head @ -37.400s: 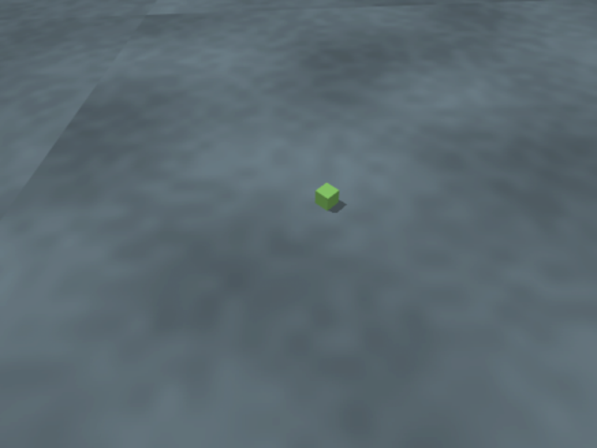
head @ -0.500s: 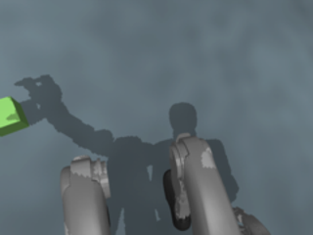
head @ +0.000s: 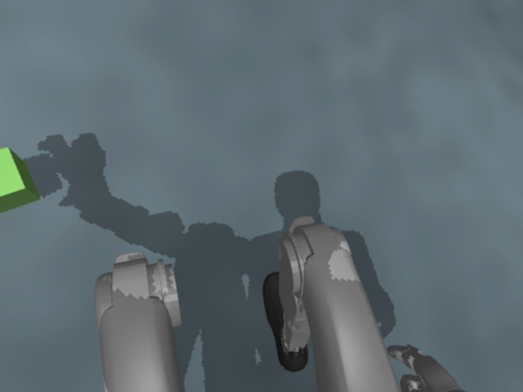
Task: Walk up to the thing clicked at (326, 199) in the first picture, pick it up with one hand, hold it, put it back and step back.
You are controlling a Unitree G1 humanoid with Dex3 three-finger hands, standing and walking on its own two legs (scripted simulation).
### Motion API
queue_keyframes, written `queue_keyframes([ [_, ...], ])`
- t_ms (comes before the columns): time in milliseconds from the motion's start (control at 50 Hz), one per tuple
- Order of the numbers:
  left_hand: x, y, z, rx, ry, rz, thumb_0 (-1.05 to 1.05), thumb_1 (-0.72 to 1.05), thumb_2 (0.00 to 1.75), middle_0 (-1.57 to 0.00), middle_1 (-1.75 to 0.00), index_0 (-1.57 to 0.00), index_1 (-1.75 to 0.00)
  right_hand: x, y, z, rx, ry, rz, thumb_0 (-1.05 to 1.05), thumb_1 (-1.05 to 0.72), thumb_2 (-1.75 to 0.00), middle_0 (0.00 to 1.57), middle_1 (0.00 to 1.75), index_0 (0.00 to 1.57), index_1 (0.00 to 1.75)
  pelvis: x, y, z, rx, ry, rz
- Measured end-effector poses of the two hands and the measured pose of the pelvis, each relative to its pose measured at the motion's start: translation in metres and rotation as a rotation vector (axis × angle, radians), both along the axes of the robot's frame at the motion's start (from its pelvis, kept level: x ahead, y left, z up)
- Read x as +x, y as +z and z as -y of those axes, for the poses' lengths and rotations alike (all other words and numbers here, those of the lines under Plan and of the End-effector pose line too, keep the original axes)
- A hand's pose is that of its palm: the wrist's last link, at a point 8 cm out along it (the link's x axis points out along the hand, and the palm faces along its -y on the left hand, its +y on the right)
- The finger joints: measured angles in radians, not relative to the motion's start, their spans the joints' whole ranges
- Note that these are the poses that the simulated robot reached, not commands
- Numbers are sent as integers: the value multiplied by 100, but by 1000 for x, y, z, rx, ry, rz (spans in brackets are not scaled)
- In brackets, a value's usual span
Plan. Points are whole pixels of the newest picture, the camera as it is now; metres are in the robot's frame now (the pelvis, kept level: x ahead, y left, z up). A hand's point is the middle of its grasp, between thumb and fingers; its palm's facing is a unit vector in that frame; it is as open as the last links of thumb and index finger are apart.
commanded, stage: withdraw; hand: left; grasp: from above
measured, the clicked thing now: (0, 182) +0.49 +0.37 -0.30
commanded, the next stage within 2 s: home in 0.02 s
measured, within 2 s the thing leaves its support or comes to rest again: neither
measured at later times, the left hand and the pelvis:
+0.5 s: hand out of the picture +0.44 +0.36 -0.05, palm faces -0.41 -0.31 -0.86, open 10.6 cm; pelvis +0.02 +0.01 +0.06, yaw +1 degrees
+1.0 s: hand out of the picture +0.28 +0.24 +0.16, palm faces -0.03 -0.89 -0.46, open 7.4 cm; pelvis +0.04 -0.02 +0.25, yaw +7 degrees
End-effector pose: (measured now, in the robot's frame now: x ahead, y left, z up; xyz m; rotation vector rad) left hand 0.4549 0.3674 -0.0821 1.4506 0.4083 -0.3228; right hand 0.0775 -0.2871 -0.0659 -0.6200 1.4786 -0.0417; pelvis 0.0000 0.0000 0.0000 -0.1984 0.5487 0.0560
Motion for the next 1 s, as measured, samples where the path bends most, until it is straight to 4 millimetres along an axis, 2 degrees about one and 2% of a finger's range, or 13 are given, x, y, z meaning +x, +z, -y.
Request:
queue_keyframes([
  [80,5,-12,-7,60,23,29,0,-32,85,-30,-84,-30,-84,-7,-15,-9,22,-14,-2,0,-92,-91,20,30,20,30,0,-12,-1,-4,-2,-2],
  [160,20,-10,-16,91,82,76,0,-31,84,-30,-83,-30,-82,-13,-24,-19,52,-39,-2,0,-91,-90,20,30,20,30,2,-18,-2,-8,-3,-17],
  [280,40,11,-21,130,139,87,0,-27,87,-27,-77,-26,-78,-18,-19,-32,92,-99,1,0,-91,-90,21,30,20,30,8,-7,-6,-22,-2,-61],
  [360,36,33,-17,113,163,47,0,-14,87,-25,-68,-24,-69,-17,-5,-34,114,-134,-3,0,-90,-90,21,30,20,30,13,13,-9,-25,3,-86],
  [420,21,55,-13,50,204,18,0,1,85,-23,-59,-22,-60,-11,10,-32,128,-143,-7,0,-90,-90,21,30,20,30,15,34,-11,-19,5,-96],
  [500,-12,86,-7,-100,287,-19,0,26,83,-22,-48,-21,-48,8,32,-28,134,-128,24,0,-90,-90,21,30,20,30,17,64,-10,6,9,-96],
  [560,-41,112,-2,-209,337,-29,0,44,83,-21,-41,-21,-41,33,52,-25,135,-109,96,0,-90,-90,21,30,20,30,17,86,-7,23,11,-86],
  [680,-99,159,14,-397,428,-11,0,72,87,-21,-34,-21,-33,97,100,-30,161,-38,308,1,-91,-90,21,30,20,30,16,130,-2,50,25,-39],
  [760,-133,185,29,-492,522,-13,0,81,88,-21,-32,-21,-31,135,136,-41,207,11,450,1,-91,-90,20,30,20,30,16,159,2,67,34,-2],
  [840,-159,216,50,-590,615,-12,1,86,89,-21,-31,-21,-30,162,174,-53,258,35,566,1,-91,-90,20,30,20,30,20,190,7,85,42,32],
  [920,-177,249,70,-680,710,-11,1,88,89,-21,-30,-21,-30,177,209,-62,298,36,648,1,-91,-90,20,30,20,30,26,221,12,104,51,71],
  [1000,-191,279,87,-758,813,-32,1,88,90,-21,-30,-21,-30,180,240,-64,323,16,695,1,-91,-90,21,30,20,30,35,250,17,121,55,115],
])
